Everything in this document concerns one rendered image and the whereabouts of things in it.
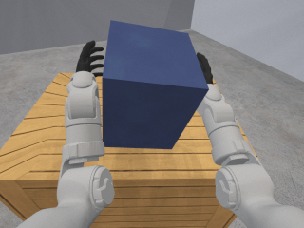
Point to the carton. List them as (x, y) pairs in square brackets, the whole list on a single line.
[(152, 85)]

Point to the right robot hand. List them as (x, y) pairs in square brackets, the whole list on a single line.
[(205, 67)]

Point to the robot right upper arm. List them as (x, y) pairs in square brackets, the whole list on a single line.
[(247, 190)]

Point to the robot left upper arm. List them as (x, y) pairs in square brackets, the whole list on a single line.
[(82, 194)]

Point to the pedestal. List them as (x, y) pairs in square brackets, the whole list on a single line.
[(153, 188)]

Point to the left robot hand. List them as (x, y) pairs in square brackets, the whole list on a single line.
[(85, 60)]

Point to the right robot forearm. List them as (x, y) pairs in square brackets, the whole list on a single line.
[(228, 144)]

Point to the left robot forearm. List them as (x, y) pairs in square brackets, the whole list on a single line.
[(83, 121)]

